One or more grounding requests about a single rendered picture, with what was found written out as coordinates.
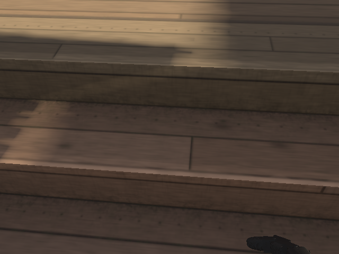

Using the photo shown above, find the right robot hand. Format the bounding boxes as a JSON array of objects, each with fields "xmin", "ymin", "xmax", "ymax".
[{"xmin": 246, "ymin": 235, "xmax": 311, "ymax": 254}]

